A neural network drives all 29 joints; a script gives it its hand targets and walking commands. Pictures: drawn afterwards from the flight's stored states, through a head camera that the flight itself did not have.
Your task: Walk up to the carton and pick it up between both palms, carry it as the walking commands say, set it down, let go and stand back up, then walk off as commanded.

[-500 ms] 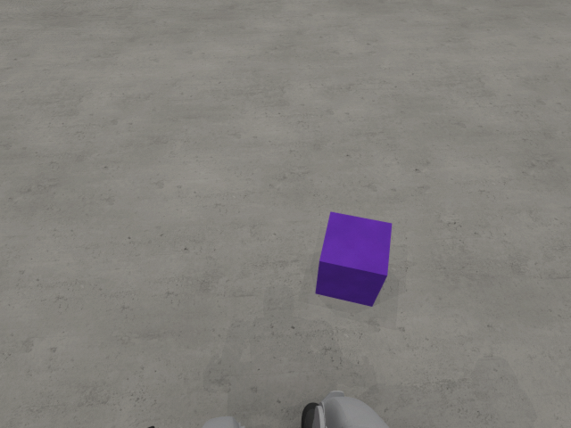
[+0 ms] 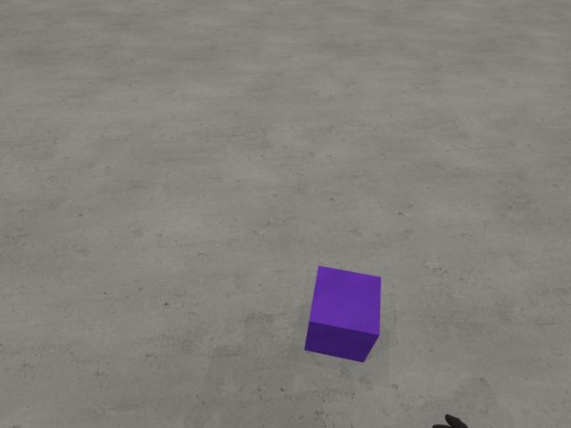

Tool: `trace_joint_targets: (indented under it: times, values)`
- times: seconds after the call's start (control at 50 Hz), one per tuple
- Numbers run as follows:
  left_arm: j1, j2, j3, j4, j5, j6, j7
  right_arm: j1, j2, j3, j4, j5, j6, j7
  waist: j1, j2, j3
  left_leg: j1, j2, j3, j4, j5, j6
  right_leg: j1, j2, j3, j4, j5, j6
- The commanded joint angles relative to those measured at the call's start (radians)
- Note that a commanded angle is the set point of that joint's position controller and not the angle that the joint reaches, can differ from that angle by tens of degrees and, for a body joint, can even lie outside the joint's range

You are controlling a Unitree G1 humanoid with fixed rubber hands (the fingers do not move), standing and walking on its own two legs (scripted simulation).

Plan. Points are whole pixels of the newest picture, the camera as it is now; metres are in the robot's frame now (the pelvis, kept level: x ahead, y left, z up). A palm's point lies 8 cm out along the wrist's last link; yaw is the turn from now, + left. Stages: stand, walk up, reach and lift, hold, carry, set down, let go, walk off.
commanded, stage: walk up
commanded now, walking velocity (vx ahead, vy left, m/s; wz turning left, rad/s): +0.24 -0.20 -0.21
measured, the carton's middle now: (341, 314) +0.59 -0.16 -0.65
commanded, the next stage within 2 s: none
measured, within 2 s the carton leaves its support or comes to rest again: neither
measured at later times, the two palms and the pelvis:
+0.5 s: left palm (205, 395) +0.21 +0.15 -0.14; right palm out of the picture +0.12 -0.31 -0.15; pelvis +0.11 -0.06 -0.01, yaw -4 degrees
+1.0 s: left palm out of the picture +0.16 +0.15 -0.14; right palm out of the picture +0.10 -0.36 -0.15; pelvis +0.06 -0.09 -0.01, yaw -6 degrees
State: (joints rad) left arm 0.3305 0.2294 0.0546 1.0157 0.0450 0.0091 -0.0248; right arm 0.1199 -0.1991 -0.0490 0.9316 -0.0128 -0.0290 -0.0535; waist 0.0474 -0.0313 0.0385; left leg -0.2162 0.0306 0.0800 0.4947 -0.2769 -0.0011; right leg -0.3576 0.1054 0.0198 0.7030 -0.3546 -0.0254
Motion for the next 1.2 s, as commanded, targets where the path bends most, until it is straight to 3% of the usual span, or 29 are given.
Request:
trace_joint_targets:
  times: [0.0,0.02,0.14,0.18,0.24,0.26,0.28,0.3,0.34,0.36,0.38,0.4,0.46,0.52,0.54,0.56,0.58,0.6,0.64,0.74,0.84,0.88,0.92,0.96,1.0,1.08,1.12,1.16,1.18]
  values:
    - [-0.084,0.061,0.017,-0.101,0.002,0.002,-0.025,0.138,-0.199,-0.041,-0.004,0.009,-0.002,-0.021,-0.068,0.141,-0.004,0.259,0.448,-0.254,-0.213,0.381,0.166,-0.419,-0.182,0.043,0.389,-0.01,0.069]
    - [-0.097,0.069,0.011,-0.107,-0.007,0.004,-0.028,0.146,-0.202,-0.046,0.005,0.005,-0.009,-0.02,-0.065,0.096,-0.005,0.252,0.435,-0.249,-0.212,0.43,0.153,-0.383,-0.212,0.05,0.332,0.004,0.064]
    - [-0.215,0.046,0.005,-0.139,-0.016,0.02,-0.059,0.19,-0.203,-0.063,0.035,-0.01,-0.015,0.024,-0.033,0.269,0.106,0.018,0.294,-0.054,-0.233,0.443,0.064,-0.092,-0.177,-0.085,0.022,0.12,0.057]
    - [-0.202,0.044,-0.001,-0.122,-0.028,0.007,-0.05,0.258,-0.185,-0.058,0.053,-0.021,-0.006,0.033,-0.042,0.23,0.052,0.003,0.255,-0.057,-0.178,0.494,0.054,0.027,-0.125,-0.153,-0.072,0.092,0.056]
    - [-0.051,0.111,0.013,-0.05,-0.023,-0.013,-0.029,0.284,-0.168,-0.043,0.02,-0.014,0.001,0.046,0.018,0.062,-0.071,-0.075,0.185,0.044,0.151,0.446,0.005,0.31,-0.164,-0.136,-0.236,0.197,0.003]
    - [0.063,0.217,0.044,-0.025,-0.026,-0.025,-0.018,0.276,-0.129,-0.022,-0.013,-0.007,-0.006,0.05,0.061,-0.162,-0.16,-0.252,0.093,0.083,0.379,0.196,-0.049,0.462,-0.388,0.12,-0.284,0.331,-0.067]
    - [0.17,0.295,0.043,-0.004,-0.024,-0.024,-0.001,0.234,-0.092,-0.006,-0.053,0.0,-0.001,0.049,0.089,-0.366,-0.235,-0.348,-0.003,0.078,0.628,-0.391,-0.044,0.535,-0.571,0.361,-0.403,0.524,-0.186]
    - [0.142,0.244,0.024,0.01,-0.027,-0.033,0.011,0.198,-0.106,-0.025,-0.036,-0.003,-0.005,0.048,0.068,-0.169,-0.242,-0.354,0.045,-0.008,0.733,-0.405,-0.033,0.533,-0.534,0.305,-0.335,0.627,-0.237]
    - [0.033,0.188,0.022,0.005,-0.027,-0.041,0.028,0.181,-0.097,-0.014,-0.018,-0.007,-0.005,0.054,0.031,-0.055,-0.188,-0.336,0.099,-0.057,0.691,-0.36,-0.016,0.416,-0.491,0.206,-0.313,0.633,-0.224]
    - [-0.053,0.186,0.02,-0.032,-0.029,-0.044,0.032,0.19,-0.114,-0.019,-0.02,-0.011,-0.004,0.052,0.008,-0.095,-0.149,-0.291,0.095,-0.066,0.583,-0.302,-0.007,0.36,-0.437,0.135,-0.31,0.65,-0.178]
    - [-0.129,0.13,0.001,-0.05,-0.032,-0.05,0.043,0.224,-0.055,0.004,0.025,0.007,0.016,0.041,-0.044,-0.06,-0.081,-0.197,0.082,-0.071,0.495,-0.277,-0.023,0.235,-0.438,0.132,-0.311,1.029,-0.172]
    - [-0.138,0.143,0.0,-0.049,-0.022,-0.053,0.045,0.269,-0.065,-0.006,0.036,0.006,0.034,0.036,-0.049,-0.059,-0.116,-0.161,0.067,-0.061,0.478,-0.269,-0.033,0.257,-0.438,0.087,-0.303,1.13,-0.167]
    - [-0.22,0.14,0.013,-0.042,-0.01,-0.022,0.045,0.273,-0.057,-0.002,0.038,0.001,0.057,0.031,-0.07,-0.203,-0.149,-0.045,0.056,-0.057,0.314,-0.207,-0.033,0.165,-0.388,0.049,-0.318,0.798,-0.166]
    - [-0.27,0.123,0.003,-0.03,-0.011,-0.002,0.05,0.285,-0.057,0.008,0.061,-0.02,0.066,0.032,-0.134,-0.082,-0.095,0.088,0.028,0.013,0.062,0.073,-0.021,-0.001,-0.346,0.016,-0.293,0.359,-0.103]
    - [-0.24,0.088,-0.014,-0.017,-0.016,0.01,0.047,0.251,-0.103,-0.006,0.047,-0.026,0.06,0.029,-0.138,-0.024,-0.071,0.158,0.09,-0.066,-0.017,0.106,0.011,-0.08,-0.267,-0.018,-0.227,0.235,-0.068]
    - [-0.194,0.053,-0.015,-0.024,-0.015,0.025,0.05,0.266,-0.213,-0.039,0.034,-0.039,0.054,0.012,-0.132,0.243,-0.011,0.118,0.344,-0.349,-0.163,0.188,0.078,-0.211,-0.138,-0.122,-0.022,0.034,0.007]
    - [-0.231,0.078,0.025,-0.04,-0.026,0.055,0.045,0.331,-0.302,-0.074,0.032,-0.03,0.06,-0.012,-0.122,0.241,0.043,-0.003,0.578,-0.598,-0.287,0.298,0.176,-0.225,-0.082,-0.023,0.293,-0.272,0.066]
    - [-0.239,0.12,0.036,-0.033,-0.034,0.074,0.047,0.233,-0.3,-0.062,-0.004,-0.029,0.066,-0.004,-0.082,0.259,0.079,-0.092,0.552,-0.497,-0.248,0.48,0.199,-0.174,-0.13,0.05,0.402,-0.28,0.076]
    - [-0.195,0.073,0.013,0.0,-0.021,0.068,0.033,0.153,-0.194,-0.043,-0.019,-0.036,0.053,0.004,-0.076,0.272,0.031,-0.074,0.36,-0.302,-0.263,0.101,0.163,-0.154,-0.145,0.024,0.493,-0.101,0.047]
    - [-0.163,0.09,0.018,0.02,-0.026,0.076,0.025,0.073,-0.184,-0.029,-0.061,-0.015,0.041,-0.001,-0.057,0.176,-0.05,0.041,0.334,-0.195,-0.151,0.555,0.174,-0.148,-0.138,0.033,0.503,-0.083,0.103]
    - [-0.211,0.082,0.003,-0.009,-0.022,0.069,0.007,0.088,-0.193,-0.054,-0.057,-0.028,0.043,0.008,-0.081,0.269,-0.084,0.058,0.296,-0.167,-0.179,0.162,0.147,-0.074,-0.162,-0.019,0.206,-0.071,0.064]
    - [-0.193,0.03,-0.027,-0.019,-0.024,0.047,0.016,0.037,-0.146,-0.035,-0.032,-0.035,0.063,0.027,-0.072,0.357,-0.052,-0.095,0.186,-0.157,-0.225,-0.081,0.109,0.138,-0.136,-0.051,-0.082,-0.078,0.034]
    - [-0.036,0.049,-0.023,0.027,-0.014,0.029,0.026,0.06,-0.156,-0.044,-0.023,-0.023,0.077,0.03,-0.005,0.187,-0.108,-0.089,0.152,-0.114,-0.114,-0.104,0.093,0.287,-0.123,-0.115,-0.288,0.096,0.022]
    - [-0.077,0.18,0.003,-0.02,-0.017,0.012,0.036,0.105,-0.04,0.008,-0.061,-0.002,0.075,0.041,0.002,-0.272,-0.057,-0.18,-0.004,-0.035,0.075,-0.209,0.007,0.163,-0.406,0.321,-0.549,-0.1,-0.049]
    - [-0.234,0.181,-0.012,-0.051,-0.019,0.014,0.044,0.075,-0.092,-0.006,-0.064,-0.003,0.08,0.047,-0.055,-0.26,0.089,-0.134,0.025,-0.137,0.188,-0.174,0.002,-0.034,-0.417,0.322,-0.582,-0.163,-0.112]
    - [-0.217,0.122,-0.012,-0.046,-0.031,-0.016,0.051,0.128,-0.084,0.004,0.008,0.002,0.062,0.057,-0.052,-0.24,-0.015,-0.123,0.009,-0.096,0.152,-0.113,-0.012,0.222,-0.326,0.119,-0.422,0.373,-0.088]
    - [-0.133,0.113,-0.013,-0.015,-0.031,-0.024,0.058,0.118,-0.055,0.015,0.027,0.004,0.049,0.046,-0.047,-0.107,-0.052,-0.074,-0.002,-0.053,0.027,-0.061,-0.032,0.285,-0.331,0.087,-0.354,0.54,-0.104]
    - [-0.14,0.112,-0.005,-0.009,-0.038,-0.017,0.058,0.169,-0.055,0.011,0.043,0.005,0.04,0.03,-0.073,-0.178,-0.022,-0.003,-0.003,-0.068,-0.128,0.051,-0.024,0.249,-0.294,0.058,-0.324,0.49,-0.073]
    - [-0.152,0.101,-0.004,-0.009,-0.037,-0.013,0.062,0.182,-0.057,0.009,0.068,0.007,0.037,0.027,-0.085,-0.102,0.008,0.043,0.014,-0.065,-0.178,0.14,-0.015,0.208,-0.275,0.05,-0.299,0.39,-0.07]
